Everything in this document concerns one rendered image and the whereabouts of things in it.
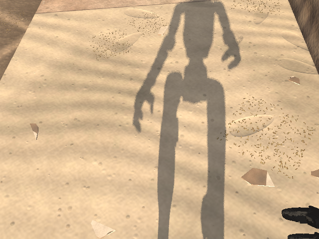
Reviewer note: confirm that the robot right hand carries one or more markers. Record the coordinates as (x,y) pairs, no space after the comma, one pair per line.
(304,215)

